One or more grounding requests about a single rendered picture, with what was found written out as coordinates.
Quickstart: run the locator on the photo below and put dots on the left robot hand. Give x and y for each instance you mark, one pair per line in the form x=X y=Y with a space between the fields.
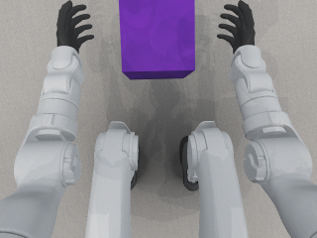
x=66 y=33

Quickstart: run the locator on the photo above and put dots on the robot right foot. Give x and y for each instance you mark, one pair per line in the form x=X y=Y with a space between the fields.
x=190 y=185

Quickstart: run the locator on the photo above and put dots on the left robot upper arm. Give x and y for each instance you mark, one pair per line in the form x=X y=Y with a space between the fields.
x=44 y=170

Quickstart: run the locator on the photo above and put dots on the right robot upper arm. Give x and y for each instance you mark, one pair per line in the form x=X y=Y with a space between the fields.
x=282 y=167

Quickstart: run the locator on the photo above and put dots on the robot left forearm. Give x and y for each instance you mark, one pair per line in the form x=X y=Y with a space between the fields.
x=59 y=101

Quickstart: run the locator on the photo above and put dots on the robot left shin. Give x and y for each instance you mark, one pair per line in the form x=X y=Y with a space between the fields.
x=101 y=138

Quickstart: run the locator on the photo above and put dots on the right robot hand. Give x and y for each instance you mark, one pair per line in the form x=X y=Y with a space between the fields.
x=244 y=32

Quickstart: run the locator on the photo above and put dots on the carton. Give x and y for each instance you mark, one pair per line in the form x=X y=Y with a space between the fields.
x=157 y=38

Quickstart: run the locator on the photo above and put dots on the robot right forearm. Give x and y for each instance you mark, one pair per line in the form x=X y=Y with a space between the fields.
x=257 y=99

